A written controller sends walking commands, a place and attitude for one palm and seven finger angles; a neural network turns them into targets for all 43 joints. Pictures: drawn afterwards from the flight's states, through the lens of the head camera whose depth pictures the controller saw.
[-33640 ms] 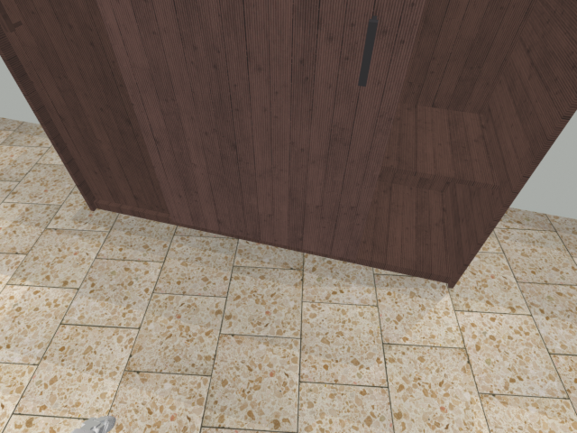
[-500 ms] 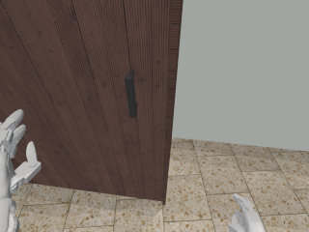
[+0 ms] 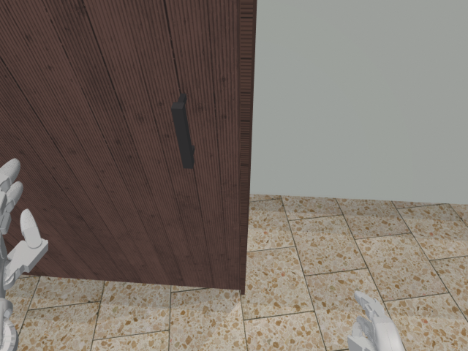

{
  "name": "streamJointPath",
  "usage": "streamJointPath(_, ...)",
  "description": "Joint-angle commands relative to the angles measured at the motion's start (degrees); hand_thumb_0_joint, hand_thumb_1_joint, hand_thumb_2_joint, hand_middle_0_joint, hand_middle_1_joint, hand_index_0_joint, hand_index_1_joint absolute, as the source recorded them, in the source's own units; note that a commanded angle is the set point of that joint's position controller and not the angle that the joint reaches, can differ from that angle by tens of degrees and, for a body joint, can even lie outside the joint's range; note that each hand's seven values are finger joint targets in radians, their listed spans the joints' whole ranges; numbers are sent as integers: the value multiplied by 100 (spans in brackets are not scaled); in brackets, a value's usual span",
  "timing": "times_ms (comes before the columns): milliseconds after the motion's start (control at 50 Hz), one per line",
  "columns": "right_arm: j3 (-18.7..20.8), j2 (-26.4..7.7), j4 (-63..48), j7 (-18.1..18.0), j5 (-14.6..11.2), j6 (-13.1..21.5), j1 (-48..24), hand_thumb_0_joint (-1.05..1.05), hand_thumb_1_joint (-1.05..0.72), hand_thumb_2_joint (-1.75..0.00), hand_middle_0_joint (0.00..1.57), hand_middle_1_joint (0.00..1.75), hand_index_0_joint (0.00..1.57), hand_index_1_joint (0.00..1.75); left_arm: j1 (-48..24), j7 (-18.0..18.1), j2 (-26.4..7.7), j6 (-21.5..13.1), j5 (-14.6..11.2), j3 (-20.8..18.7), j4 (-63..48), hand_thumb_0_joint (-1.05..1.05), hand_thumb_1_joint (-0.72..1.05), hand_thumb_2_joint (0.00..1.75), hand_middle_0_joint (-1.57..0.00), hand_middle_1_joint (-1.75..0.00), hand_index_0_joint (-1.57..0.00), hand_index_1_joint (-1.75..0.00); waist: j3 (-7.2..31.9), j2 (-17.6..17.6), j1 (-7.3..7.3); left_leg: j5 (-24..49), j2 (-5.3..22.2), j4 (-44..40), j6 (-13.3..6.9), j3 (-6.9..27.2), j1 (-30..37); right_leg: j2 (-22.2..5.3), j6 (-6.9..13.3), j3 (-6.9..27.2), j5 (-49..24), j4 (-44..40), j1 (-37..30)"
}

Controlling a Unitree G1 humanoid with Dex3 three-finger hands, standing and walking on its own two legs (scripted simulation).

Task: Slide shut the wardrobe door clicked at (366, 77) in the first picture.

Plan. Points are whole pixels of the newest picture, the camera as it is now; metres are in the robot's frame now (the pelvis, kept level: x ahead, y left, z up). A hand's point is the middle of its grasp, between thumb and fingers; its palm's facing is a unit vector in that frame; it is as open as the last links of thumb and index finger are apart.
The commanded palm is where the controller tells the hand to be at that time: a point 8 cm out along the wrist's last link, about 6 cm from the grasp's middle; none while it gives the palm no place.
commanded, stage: step back with the hand held close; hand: left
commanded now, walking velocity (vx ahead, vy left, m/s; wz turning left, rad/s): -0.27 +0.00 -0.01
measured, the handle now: (185, 132) +0.47 +0.14 +0.13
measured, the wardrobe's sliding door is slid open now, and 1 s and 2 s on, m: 0.00 0.00 0.00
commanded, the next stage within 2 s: stop stepping back and stand still in 0.96 s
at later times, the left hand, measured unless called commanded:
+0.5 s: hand out of the picture +0.13 +0.28 +0.15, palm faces +0.50 -0.77 -0.38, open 7.4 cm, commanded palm +0.07 +0.32 +0.18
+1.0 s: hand out of the picture +0.02 +0.30 +0.17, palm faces +0.54 -0.76 -0.38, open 7.4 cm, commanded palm -0.07 +0.34 +0.18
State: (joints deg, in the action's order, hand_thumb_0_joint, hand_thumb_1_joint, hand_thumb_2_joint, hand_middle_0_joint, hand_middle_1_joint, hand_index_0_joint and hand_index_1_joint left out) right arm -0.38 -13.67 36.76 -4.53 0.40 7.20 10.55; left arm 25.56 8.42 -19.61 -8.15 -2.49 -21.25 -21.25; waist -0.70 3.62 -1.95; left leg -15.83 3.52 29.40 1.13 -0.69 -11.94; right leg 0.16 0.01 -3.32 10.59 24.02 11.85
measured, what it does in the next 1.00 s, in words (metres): walks backwards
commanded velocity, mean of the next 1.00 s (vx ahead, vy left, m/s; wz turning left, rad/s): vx -0.32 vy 0.00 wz -0.01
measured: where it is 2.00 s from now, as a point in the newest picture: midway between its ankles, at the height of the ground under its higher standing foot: outside the picture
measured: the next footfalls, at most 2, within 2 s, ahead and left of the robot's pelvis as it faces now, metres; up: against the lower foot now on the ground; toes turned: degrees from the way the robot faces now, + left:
right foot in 1.18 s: -0.29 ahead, -0.08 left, +0.00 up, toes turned +4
left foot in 1.38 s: -0.26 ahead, +0.14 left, +0.00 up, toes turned +8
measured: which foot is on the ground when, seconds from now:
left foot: down 0.00-1.00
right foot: down 0.00-0.92, up 0.94-1.00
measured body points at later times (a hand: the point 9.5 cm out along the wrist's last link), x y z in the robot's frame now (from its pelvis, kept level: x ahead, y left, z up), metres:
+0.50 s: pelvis -0.07 +0.02 -0.02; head -0.07 +0.02 +0.43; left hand +0.10 +0.32 +0.17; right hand +0.10 -0.21 -0.09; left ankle +0.00 +0.13 -0.74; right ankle +0.03 -0.12 -0.74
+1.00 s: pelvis -0.19 +0.03 -0.04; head -0.17 +0.06 +0.41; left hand -0.02 +0.34 +0.19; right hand +0.01 -0.20 -0.10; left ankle +0.00 +0.13 -0.74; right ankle -0.08 -0.12 -0.69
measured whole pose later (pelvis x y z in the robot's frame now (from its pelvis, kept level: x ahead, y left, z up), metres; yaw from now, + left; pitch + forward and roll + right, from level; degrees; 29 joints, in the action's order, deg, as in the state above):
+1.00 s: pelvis -0.19 +0.03 -0.04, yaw +4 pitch -4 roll -5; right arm 1.3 -12.3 36.0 -5.6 2.3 9.1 9.8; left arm 21.0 10.3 -24.1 -13.7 0.0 -25.3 -32.0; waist -6.5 1.1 0.3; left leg -7.3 3.4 42.2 -2.8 -0.2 -33.5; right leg 3.1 -1.1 1.0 25.9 62.6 34.6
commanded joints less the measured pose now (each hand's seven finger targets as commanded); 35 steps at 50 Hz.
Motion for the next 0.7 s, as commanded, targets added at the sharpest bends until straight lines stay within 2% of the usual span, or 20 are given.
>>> streamJointPath(0,270,-604,-1108,-88,-13,85,-555,0,-90,-90,20,30,20,30,219,145,-1188,-357,45,-672,-1529,0,90,90,-20,-30,-20,-30,1059,-102,85,1819,-15,-107,-155,-14,120,-646,91,525,-1526,-107,-154)
streamJointPath(20,286,-602,-1169,-101,-14,54,-581,0,-90,-90,20,30,20,30,319,175,-1295,-361,43,-825,-1657,0,90,90,-20,-30,-20,-30,1189,-80,54,2120,29,-133,-158,13,69,-556,50,439,-1720,65,-270)
streamJointPath(40,291,-611,-1208,-131,-12,23,-650,0,-90,-90,20,30,20,30,350,205,-1448,-369,44,-963,-1826,0,90,90,-20,-30,-20,-30,1275,110,17,2368,81,-197,-153,96,34,-476,9,343,-1785,230,-343)
streamJointPath(100,309,-597,-1354,-165,-17,-45,-631,0,-90,-90,20,30,20,30,505,241,-1454,-398,24,-1085,-2032,0,90,90,-20,-30,-20,-30,1242,102,-8,2638,228,-353,-176,258,-334,-255,-65,255,-1704,577,-472)
streamJointPath(140,318,-619,-1361,-203,7,-46,-645,0,-90,-90,20,30,20,30,525,265,-1525,-443,29,-1185,-2099,0,90,90,-20,-30,-20,-30,1208,374,-34,2466,317,-515,-218,366,-588,-165,-102,204,-1398,771,-514)
streamJointPath(160,313,-610,-1353,-203,8,-33,-587,0,-90,-90,20,30,20,30,571,263,-1394,-461,31,-1098,-2021,0,90,90,-20,-30,-20,-30,1094,438,-8,2296,385,-601,-243,386,-781,-136,-116,203,-1134,880,-493)
streamJointPath(240,331,-677,-1258,-198,29,87,-497,0,-90,-90,20,30,20,30,454,255,-1185,-551,85,-980,-1702,0,90,90,-20,-30,-20,-30,766,643,7,973,627,-938,-423,512,-1663,-64,-142,247,-255,1331,-537)
streamJointPath(300,328,-704,-1194,-176,-2,154,-410,0,-90,-90,20,30,20,30,72,254,-1014,-588,175,-790,-1539,0,90,90,-20,-30,-20,-30,503,348,91,-561,557,-824,-480,425,-2369,-175,-98,450,-377,1304,-641)
streamJointPath(340,324,-694,-1158,-200,1,188,-351,0,-90,-90,20,30,20,30,-244,268,-1160,-645,221,-824,-1583,0,90,90,-20,-30,-20,-30,349,-248,149,-1475,191,-454,-402,308,-2414,-425,7,862,-185,653,-279)
streamJointPath(380,292,-634,-1133,-190,-2,218,-324,0,-90,-90,20,30,20,30,-403,286,-1185,-672,228,-744,-1630,0,90,90,-20,-30,-20,-30,267,-713,191,-1631,-74,31,-304,195,-1920,-722,159,1267,863,-84,543)
streamJointPath(420,247,-586,-1088,-193,20,233,-359,0,-90,-90,20,30,20,30,-538,329,-1303,-706,234,-766,-1776,0,90,90,-20,-30,-20,-30,238,-822,193,-1540,-185,357,-247,179,-1473,-903,271,1406,1842,-544,1191)
streamJointPath(440,247,-606,-1063,-221,44,235,-389,0,-90,-90,20,30,20,30,-642,370,-1481,-737,241,-891,-1888,0,90,90,-20,-30,-20,-30,275,-754,189,-1444,-199,406,-233,193,-1297,-921,301,1380,1991,-620,1378)
streamJointPath(480,199,-555,-1050,-235,53,252,-383,0,-90,-90,20,30,20,30,-584,411,-1412,-784,237,-885,-1941,0,90,90,-20,-30,-20,-30,397,-496,205,-1345,-126,191,-262,307,-1251,-828,249,1113,1777,-363,1304)
streamJointPath(500,211,-582,-1062,-243,57,270,-368,0,-90,-90,20,30,20,30,-514,427,-1406,-821,230,-935,-2000,0,90,90,-20,-30,-20,-30,519,-202,199,-1401,-32,-121,-299,452,-1442,-678,184,923,1540,-77,991)
streamJointPath(540,253,-649,-1125,-268,47,301,-383,0,-90,-90,20,30,20,30,-213,451,-1412,-885,239,-1089,-1910,0,90,90,-20,-30,-20,-30,652,401,137,-1795,224,-756,-409,770,-2150,-330,37,581,1108,616,173)
streamJointPath(580,294,-674,-1200,-242,19,346,-351,0,-90,-90,20,30,20,30,88,443,-1320,-952,285,-1207,-1872,0,90,90,-20,-30,-20,-30,851,734,75,-2197,567,-1218,-576,1040,-3003,-23,-77,331,441,1512,-875)
streamJointPath(620,343,-686,-1246,-207,-17,411,-329,0,-90,-90,20,30,20,30,288,404,-1297,-984,295,-1248,-1812,0,90,90,-20,-30,-20,-30,896,599,68,-2049,569,-1048,-593,962,-3172,23,-82,383,-33,1657,-1096)
streamJointPath(640,352,-684,-1253,-202,-35,429,-324,0,-90,-90,20,30,20,30,469,383,-1337,-987,275,-1291,-1654,0,90,90,-20,-30,-20,-30,907,332,75,-2003,475,-865,-557,872,-3123,-36,-59,497,-90,1475,-1035)
streamJointPath(660,344,-671,-1268,-179,-47,445,-303,0,-90,-90,20,30,20,30,472,352,-1234,-987,274,-1166,-1683,0,90,90,-20,-30,-20,-30,751,188,115,-2153,353,-649,-524,721,-3121,-131,-13,711,62,1256,-820)
streamJointPath(680,359,-703,-1261,-181,-35,456,-293,0,-90,-90,20,30,20,30,404,347,-1309,-997,298,-1216,-1618,0,90,90,-20,-30,-20,-30,497,-20,138,-2439,230,-413,-506,616,-3220,-231,37,1016,509,927,-505)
